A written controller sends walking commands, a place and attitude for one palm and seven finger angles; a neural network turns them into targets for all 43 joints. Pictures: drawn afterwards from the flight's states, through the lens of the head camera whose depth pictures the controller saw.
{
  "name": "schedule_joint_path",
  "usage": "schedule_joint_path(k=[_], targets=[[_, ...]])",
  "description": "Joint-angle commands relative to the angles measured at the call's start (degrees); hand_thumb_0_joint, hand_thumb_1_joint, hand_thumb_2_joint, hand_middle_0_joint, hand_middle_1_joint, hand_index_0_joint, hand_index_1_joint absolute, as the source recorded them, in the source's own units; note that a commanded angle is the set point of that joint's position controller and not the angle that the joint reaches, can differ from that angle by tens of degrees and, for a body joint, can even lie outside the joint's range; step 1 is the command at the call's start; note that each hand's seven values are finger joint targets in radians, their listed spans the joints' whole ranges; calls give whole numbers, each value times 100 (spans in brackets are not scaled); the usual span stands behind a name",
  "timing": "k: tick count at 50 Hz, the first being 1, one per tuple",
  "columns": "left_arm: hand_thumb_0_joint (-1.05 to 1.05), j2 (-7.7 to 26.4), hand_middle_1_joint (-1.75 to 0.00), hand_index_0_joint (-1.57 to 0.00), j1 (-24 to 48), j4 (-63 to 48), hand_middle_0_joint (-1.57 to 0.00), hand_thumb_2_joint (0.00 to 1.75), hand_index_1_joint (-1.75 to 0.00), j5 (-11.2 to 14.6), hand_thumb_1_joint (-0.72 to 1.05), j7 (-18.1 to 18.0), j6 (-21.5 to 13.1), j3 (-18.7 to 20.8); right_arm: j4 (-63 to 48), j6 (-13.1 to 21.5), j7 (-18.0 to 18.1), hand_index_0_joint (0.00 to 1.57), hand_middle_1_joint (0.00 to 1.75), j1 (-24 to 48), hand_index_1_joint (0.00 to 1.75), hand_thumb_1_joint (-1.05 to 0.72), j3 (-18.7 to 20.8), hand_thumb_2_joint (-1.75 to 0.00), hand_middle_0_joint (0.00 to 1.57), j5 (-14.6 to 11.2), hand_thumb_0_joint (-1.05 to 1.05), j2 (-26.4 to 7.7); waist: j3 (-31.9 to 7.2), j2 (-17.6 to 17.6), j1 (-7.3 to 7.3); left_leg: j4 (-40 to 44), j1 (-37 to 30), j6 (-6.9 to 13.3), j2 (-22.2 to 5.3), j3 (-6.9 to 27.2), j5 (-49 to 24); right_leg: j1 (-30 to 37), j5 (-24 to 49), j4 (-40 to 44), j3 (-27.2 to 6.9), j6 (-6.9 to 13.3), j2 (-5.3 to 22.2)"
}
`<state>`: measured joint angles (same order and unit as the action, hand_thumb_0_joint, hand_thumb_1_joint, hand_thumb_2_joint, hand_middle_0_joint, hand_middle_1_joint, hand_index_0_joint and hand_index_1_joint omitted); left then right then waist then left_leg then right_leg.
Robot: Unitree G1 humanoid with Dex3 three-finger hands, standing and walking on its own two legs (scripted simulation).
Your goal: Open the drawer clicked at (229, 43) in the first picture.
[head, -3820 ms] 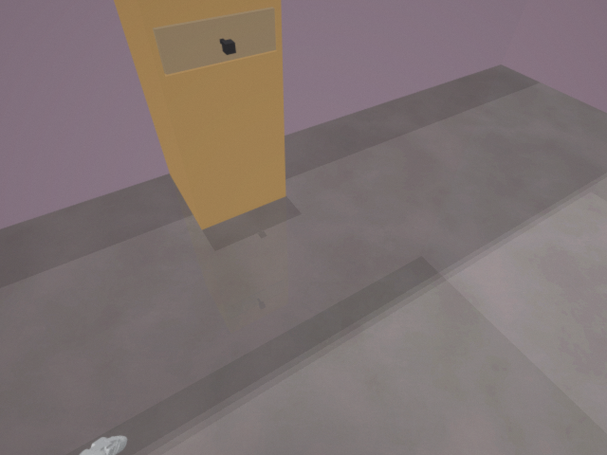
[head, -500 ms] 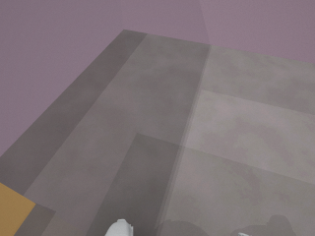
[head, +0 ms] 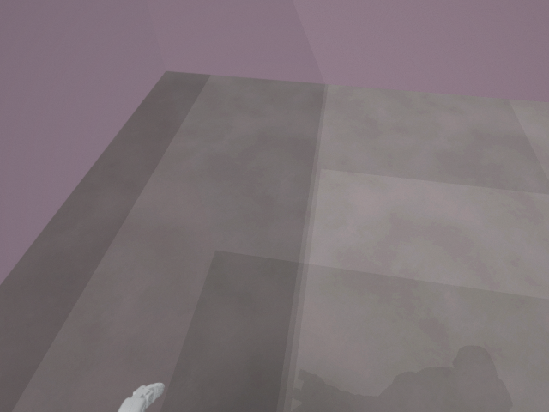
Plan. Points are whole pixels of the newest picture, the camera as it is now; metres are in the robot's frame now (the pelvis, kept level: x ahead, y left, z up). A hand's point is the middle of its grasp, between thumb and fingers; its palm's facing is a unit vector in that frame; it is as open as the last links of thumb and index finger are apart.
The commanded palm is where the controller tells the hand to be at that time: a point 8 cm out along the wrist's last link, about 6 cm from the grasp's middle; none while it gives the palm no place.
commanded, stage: turn to face it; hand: left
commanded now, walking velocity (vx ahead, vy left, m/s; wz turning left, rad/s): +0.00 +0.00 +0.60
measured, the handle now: out of the picture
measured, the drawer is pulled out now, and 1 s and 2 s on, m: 0.00 0.00 0.00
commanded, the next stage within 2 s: none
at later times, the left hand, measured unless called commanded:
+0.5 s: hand out of the picture +0.02 +0.26 -0.17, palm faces +0.33 -0.91 -0.24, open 7.3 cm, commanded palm none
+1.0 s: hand out of the picture -0.04 +0.17 -0.13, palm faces +0.58 -0.76 -0.28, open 7.3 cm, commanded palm none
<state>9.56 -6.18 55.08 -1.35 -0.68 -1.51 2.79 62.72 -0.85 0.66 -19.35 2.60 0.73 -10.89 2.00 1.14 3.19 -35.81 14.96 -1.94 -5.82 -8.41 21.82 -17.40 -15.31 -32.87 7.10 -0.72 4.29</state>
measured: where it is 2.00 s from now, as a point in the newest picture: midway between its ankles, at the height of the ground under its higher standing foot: outside the picture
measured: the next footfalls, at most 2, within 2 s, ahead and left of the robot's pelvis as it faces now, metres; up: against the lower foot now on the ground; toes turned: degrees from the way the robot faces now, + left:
left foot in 0.32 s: +0.06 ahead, +0.15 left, +0.00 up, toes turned +21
right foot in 0.76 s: +0.10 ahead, -0.10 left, +0.00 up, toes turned +24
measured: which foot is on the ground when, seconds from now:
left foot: up 0.00-0.30, down 0.32-0.76, up 0.78-1.00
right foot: down 0.00-0.32, up 0.34-0.74, down 0.76-1.00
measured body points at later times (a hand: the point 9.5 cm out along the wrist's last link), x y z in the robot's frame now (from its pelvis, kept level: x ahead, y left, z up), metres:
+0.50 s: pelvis +0.01 +0.03 +0.00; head +0.04 +0.07 +0.45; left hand +0.00 +0.31 -0.15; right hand +0.16 -0.20 -0.13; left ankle +0.02 +0.14 -0.73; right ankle +0.02 -0.12 -0.65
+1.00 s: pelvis +0.01 -0.03 +0.01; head +0.05 -0.04 +0.46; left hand -0.07 +0.21 -0.11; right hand +0.22 -0.21 -0.15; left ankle -0.08 +0.09 -0.65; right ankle +0.07 -0.12 -0.73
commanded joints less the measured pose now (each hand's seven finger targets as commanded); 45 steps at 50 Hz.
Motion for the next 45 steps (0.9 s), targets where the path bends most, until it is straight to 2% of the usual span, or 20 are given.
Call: schedule_joint_path(k=[1, 5, 12, 14, 15, 16, 17, 18, 20, 22, 24, 31, 34, 36, 37, 38, 39, 41, 43, 45], targets=[[0, 1239, -30, -20, -1031, -24, -20, 90, -30, -15, 90, -145, 0, 268, -753, -55, -8, 20, 30, 409, 30, -90, 119, -90, 20, 8, 0, -299, -451, -1660, -582, -2486, 1603, -66, 44, 684, 1221, 1239, 3231, 1362, -1353, 957, 2174], [0, 952, -30, -20, -433, -256, -20, 90, -30, -11, 90, -176, 67, 181, -635, -134, -97, 20, 30, 172, 30, -90, 187, -90, 20, 7, 0, -278, -207, -1077, -262, -2756, 1554, -173, 42, 515, 487, 969, 2779, 1198, -225, 666, 1657], [0, 1156, -30, -20, -411, -386, -20, 90, -30, -43, 90, -162, 165, 325, -1001, -95, -182, 20, 30, 481, 30, -90, 209, -90, 20, 12, 0, -266, -215, -1385, -334, -718, 895, -132, 87, 58, 45, 859, 2056, 669, 251, 561, 1771], [0, 1111, -30, -20, -423, -418, -20, 90, -30, 17, 90, -135, 217, 337, -988, -52, -189, 20, 30, 185, 30, -90, 272, -90, 20, 39, 0, -472, -450, -747, -166, 388, -8, -82, 193, -5, -975, 553, 1528, -129, 498, 272, 1575], [0, 938, -30, -20, -479, -511, -20, 90, -30, 58, 90, -111, 265, 319, -948, 3, -185, 20, 30, -192, 30, -90, 364, -90, 20, 56, 0, -886, -688, 403, 43, 1081, -686, 164, -282, 886, -1993, -93, 479, -1161, 640, -42, 1178], [0, 555, -30, -20, -302, -809, -20, 90, -30, 100, 90, -69, 293, 237, -973, 44, -137, 20, 30, -472, 30, -90, 506, -90, 20, 78, 0, -1500, -532, 2173, 205, 1620, -1075, 929, -1718, 2926, -3889, -1569, -2323, -2547, 583, -532, 355], [0, 705, -30, -20, 23, -939, -20, 90, -30, 35, 90, -86, 333, 218, -880, 14, -97, 20, 30, -638, 30, -90, 520, -90, 20, 67, 0, -1649, -733, 1547, 306, 1642, -998, 1356, -2057, 3106, -3843, -1616, -2416, -3388, -193, -414, 277], [0, 679, -30, -20, 132, -906, -20, 90, -30, 13, 90, -77, 352, 242, -907, 35, -53, 20, 30, -361, 30, -90, 489, -90, 20, 68, 0, -1508, -573, 1225, 195, 1771, -688, 1304, -1731, 2833, -2855, -1684, -1952, -3624, -446, -353, 367], [0, 758, -30, -20, 51, -774, -20, 90, -30, 14, 90, -18, 331, 301, -1178, 52, -5, 20, 30, 401, 30, -90, 396, -90, 20, 77, 0, -1244, -392, 1153, -19, 1748, -344, 1065, -1236, 2487, -2075, -1800, -1139, -3748, -616, -391, 375], [0, 800, -30, -20, -273, -640, -20, 90, -30, 22, 90, 11, 335, 308, -1325, 82, 1, 20, 30, 781, 30, -90, 344, -90, 20, 70, 0, -1177, -458, 830, -204, 1718, -307, 972, -899, 2073, -2144, -1525, -754, -3485, -612, -424, 292], [0, 814, -30, -20, -382, -609, -20, 90, -30, 35, 90, 22, 336, 291, -1377, 92, 7, 20, 30, 769, 30, -90, 357, -90, 20, 51, 0, -1228, -648, 600, -200, 1693, -557, 1025, -796, 2010, -2280, -1398, -687, -3062, -614, -444, 191], [0, 770, -30, -20, -244, -830, -20, 90, -30, 73, 90, -36, 324, 239, -1387, -20, -47, 20, 30, 687, 30, -90, 438, -90, 20, 77, 0, -1408, -639, 752, -61, 1623, -569, 1194, -774, 2617, -2115, -909, -1025, -1629, -637, -412, -85], [0, 804, -30, -20, -544, -815, -20, 90, -30, 102, 90, -58, 285, 228, -1472, -72, -75, 20, 30, 904, 30, -90, 468, -90, 20, 78, 0, -1428, -605, 904, -185, 1448, -148, 1092, -583, 2751, -2305, -159, -849, -662, -555, -337, -278], [0, 906, -30, -20, -1016, -712, -20, 90, -30, 112, 90, -82, 239, 272, -1569, -106, -98, 20, 30, 1140, 30, -90, 481, -90, 20, 36, 0, -1353, -657, 707, -450, 1114, 598, 796, -279, 2650, -1745, 912, -25, 582, -487, -275, -261], [0, 1228, -30, -20, -1235, -702, -20, 90, -30, 47, 90, -113, 198, 340, -1642, -130, -128, 20, 30, 1138, 30, -90, 451, -90, 20, -6, 0, -1091, -656, -158, -567, 366, 1410, 417, 224, 2229, -752, 1573, -303, 1532, -1154, -32, 475], [0, 1849, -30, -20, -1169, -814, -20, 90, -30, -62, 90, -150, 168, 436, -1818, -138, -140, 20, 30, 1121, 30, -90, 380, -90, 20, -17, 0, -657, -420, -2051, -614, -1307, 2457, -96, 1107, 1043, 797, 1631, -652, 2193, -3029, 621, 2169], [0, 1846, -30, -20, -876, -930, -20, 90, -30, 5, 90, -171, 208, 383, -1820, -150, -143, 20, 30, 1286, 30, -90, 458, -90, 20, 52, 0, -1029, -317, -1550, -580, -2413, 2069, -32, 778, 1268, 1041, 604, -421, 2188, -2896, 914, 2558], [0, 1391, -30, -20, -121, -1070, -20, 90, -30, 10, 90, -168, 168, 299, -1587, -260, -210, 20, 30, 1086, 30, -90, 478, -90, 20, 87, 0, -971, 114, -1228, -181, -3313, 1917, -21, 551, 1250, 343, -32, -539, 2080, -1962, 718, 1818], [0, 1135, -30, -20, -48, -1071, -20, 90, -30, 21, 90, -129, 125, 186, -1409, -271, -256, 20, 30, 849, 30, -90, 435, -90, 20, 88, 0, -873, 188, -1078, -76, -3570, 1965, -161, 474, 997, -157, 261, 587, 1661, -982, 549, 1354], [0, 1134, -30, -20, -298, -1007, -20, 90, -30, 6, 90, -139, 103, 177, -1374, -274, -275, 20, 30, 858, 30, -90, 402, -90, 20, 55, 0, -780, 69, -1114, -166, -3317, 1963, -238, 438, 843, -219, 695, 1165, 1505, -607, 525, 1309]])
